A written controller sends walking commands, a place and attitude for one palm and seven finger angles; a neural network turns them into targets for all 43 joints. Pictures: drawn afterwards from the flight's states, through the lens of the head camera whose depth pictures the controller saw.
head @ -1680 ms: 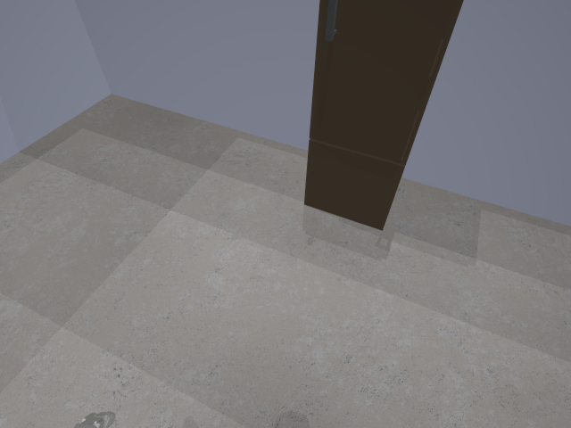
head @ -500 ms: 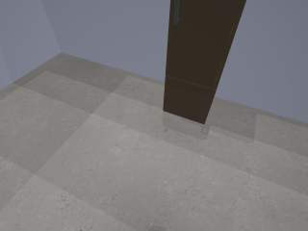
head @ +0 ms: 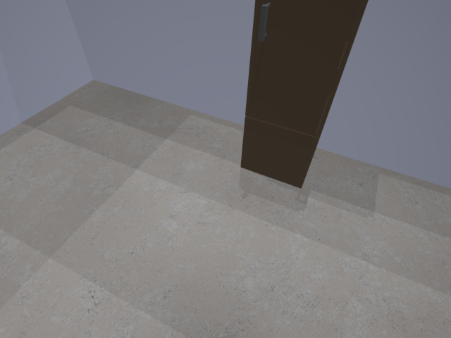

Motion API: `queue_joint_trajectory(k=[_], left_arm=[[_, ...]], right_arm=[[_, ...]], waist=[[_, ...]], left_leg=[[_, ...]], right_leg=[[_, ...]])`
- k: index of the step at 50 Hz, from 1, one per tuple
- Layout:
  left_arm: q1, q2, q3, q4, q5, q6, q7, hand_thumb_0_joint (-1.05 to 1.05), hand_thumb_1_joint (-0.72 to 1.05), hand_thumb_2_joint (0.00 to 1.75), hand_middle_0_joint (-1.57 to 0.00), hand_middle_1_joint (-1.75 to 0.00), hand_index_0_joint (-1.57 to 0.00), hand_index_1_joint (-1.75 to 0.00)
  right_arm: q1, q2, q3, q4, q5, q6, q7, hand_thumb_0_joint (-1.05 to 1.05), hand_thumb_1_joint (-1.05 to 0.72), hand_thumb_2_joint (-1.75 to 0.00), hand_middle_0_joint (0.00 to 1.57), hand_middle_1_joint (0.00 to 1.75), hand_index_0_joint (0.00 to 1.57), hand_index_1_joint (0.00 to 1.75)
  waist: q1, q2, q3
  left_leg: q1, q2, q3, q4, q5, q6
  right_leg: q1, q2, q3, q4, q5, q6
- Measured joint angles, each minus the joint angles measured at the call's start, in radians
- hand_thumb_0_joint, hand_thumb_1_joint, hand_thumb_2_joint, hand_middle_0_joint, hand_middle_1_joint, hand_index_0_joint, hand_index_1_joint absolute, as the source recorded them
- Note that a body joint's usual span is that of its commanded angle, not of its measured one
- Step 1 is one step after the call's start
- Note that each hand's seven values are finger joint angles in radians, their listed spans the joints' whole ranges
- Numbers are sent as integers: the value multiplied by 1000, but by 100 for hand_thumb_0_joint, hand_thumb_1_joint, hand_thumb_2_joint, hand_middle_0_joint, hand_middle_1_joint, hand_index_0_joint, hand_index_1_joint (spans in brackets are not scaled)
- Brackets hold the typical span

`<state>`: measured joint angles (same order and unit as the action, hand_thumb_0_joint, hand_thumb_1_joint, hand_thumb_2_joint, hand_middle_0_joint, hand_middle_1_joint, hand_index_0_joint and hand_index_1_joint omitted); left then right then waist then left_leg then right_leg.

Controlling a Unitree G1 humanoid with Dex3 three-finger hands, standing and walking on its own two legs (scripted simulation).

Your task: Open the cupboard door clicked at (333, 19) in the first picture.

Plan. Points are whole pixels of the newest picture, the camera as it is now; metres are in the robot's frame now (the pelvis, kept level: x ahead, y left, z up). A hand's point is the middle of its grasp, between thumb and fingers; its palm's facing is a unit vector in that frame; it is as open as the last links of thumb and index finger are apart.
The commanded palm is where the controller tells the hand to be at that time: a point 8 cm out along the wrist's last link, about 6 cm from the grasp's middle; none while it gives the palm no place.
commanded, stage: walk to a spot facing it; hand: left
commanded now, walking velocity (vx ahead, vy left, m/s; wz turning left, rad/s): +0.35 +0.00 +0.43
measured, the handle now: (264, 22) +1.18 -0.09 +0.11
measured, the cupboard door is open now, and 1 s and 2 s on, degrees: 0 0 0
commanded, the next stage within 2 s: turn to face it in 0.60 s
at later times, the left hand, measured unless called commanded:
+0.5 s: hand (118, 327) +0.18 +0.24 -0.18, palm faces +0.13 -0.98 -0.14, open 7.3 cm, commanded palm none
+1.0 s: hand (126, 268) +0.32 +0.27 -0.20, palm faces +0.21 -0.96 -0.19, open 7.3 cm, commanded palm none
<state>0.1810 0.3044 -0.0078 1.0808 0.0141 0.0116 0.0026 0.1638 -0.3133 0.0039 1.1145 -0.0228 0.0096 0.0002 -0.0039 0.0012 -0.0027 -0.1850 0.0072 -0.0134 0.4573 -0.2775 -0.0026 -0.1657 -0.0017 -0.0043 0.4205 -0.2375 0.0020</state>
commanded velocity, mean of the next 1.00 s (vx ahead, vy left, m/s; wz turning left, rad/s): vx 0.22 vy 0.00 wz -0.06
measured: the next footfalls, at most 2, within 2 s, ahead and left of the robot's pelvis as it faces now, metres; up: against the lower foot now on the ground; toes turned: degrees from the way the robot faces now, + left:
right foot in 0.66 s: +0.40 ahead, -0.05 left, +0.00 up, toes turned +3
left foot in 0.98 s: +0.44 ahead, +0.21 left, +0.00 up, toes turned +16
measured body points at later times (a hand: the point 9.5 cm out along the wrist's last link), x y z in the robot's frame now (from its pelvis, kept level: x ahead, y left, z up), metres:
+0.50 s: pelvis +0.15 +0.06 +0.00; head +0.17 +0.08 +0.45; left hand +0.18 +0.29 -0.16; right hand +0.05 -0.14 -0.14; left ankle +0.03 +0.12 -0.74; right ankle +0.27 -0.08 -0.69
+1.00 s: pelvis +0.35 +0.08 -0.02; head +0.35 +0.10 +0.43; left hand +0.31 +0.32 -0.18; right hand +0.50 -0.14 -0.14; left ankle +0.40 +0.20 -0.75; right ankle +0.36 -0.05 -0.74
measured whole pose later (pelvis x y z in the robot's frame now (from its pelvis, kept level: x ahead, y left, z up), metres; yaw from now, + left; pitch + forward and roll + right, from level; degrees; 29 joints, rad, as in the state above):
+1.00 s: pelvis +0.35 +0.08 -0.02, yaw +7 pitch -2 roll -2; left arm 0.31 0.20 0.06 1.07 0.01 0.01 0.01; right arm 0.11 -0.18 -0.04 0.98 -0.02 -0.05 -0.02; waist 0.03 -0.01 0.04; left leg -0.36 0.10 0.13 0.62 -0.22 -0.01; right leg -0.25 -0.01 -0.06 0.62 -0.33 0.00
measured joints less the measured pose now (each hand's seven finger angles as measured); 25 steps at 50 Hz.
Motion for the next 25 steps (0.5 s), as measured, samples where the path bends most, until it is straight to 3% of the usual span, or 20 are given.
queue_joint_trajectory(k=[5, 8, 9, 11, 13, 15, 20, 25], left_arm=[[78, -47, 14, -24, 6, -14, -6, 0, 90, 90, -20, -30, -20, -30], [126, -66, 20, -16, 5, -16, -8, 0, 90, 90, -20, -30, -20, -30], [141, -70, 23, -11, 3, -11, -9, 0, 90, 90, -20, -30, -20, -30], [162, -81, 27, 7, 4, 8, -9, 0, 90, 90, -20, -30, -20, -30], [165, -88, 30, 21, 9, 14, -12, 0, 90, 90, -20, -30, -20, -30], [151, -94, 34, 23, 12, 6, -18, 0, 90, 90, -20, -30, -20, -30], [90, -117, 42, -10, 11, -11, -21, 0, 90, 90, -19, -30, -19, -30], [10, -124, 54, -35, 6, -13, -20, 1, 92, 90, -19, -30, -19, -30]], right_arm=[[94, 52, -9, -12, -1, 10, 12, 1, -91, -90, 20, 30, 20, 29], [141, 83, -14, -22, 2, -5, 19, 1, -91, -90, 20, 30, 20, 29], [154, 94, -17, -25, 0, -14, 18, 1, -91, -90, 20, 30, 20, 30], [177, 119, -22, -28, -4, -34, 11, 1, -91, -90, 20, 30, 20, 30], [207, 146, -22, -27, -1, -48, 1, 1, -91, -90, 20, 30, 20, 30], [240, 174, -17, -14, 1, -62, -7, 1, -91, -90, 20, 30, 20, 30], [306, 225, -12, 36, 7, -81, -20, 1, -90, -90, 20, 30, 20, 30], [335, 247, -16, 63, 6, -87, -28, 1, -90, -90, 21, 30, 20, 30]], waist=[[-1, -10, -15], [-5, -26, -6], [-5, -36, -2], [-8, -49, 0], [-18, -54, 3], [-27, -54, 9], [-27, -39, 26], [-40, -30, 48]], left_leg=[[-96, 17, 46, 205, -144, 18], [-82, 21, 86, 132, -88, 25], [-80, 11, 94, 131, -32, 34], [-73, -5, 109, 151, -49, 56], [-39, -19, 109, 107, -66, 70], [7, -32, 96, 32, -42, 69], [119, -46, 61, -119, -7, 77], [216, -50, 44, -189, -32, 68]], right_leg=[[22, -21, -50, 19, -50, 4], [32, -49, -76, 72, -106, 25], [17, -65, -76, 125, -146, 17], [-66, -70, -52, 335, -235, 6], [-164, -66, -42, 531, -214, -3], [-242, -72, -48, 623, -155, 2], [-377, -101, -59, 618, -41, 28], [-427, -115, -71, 448, 43, 33]])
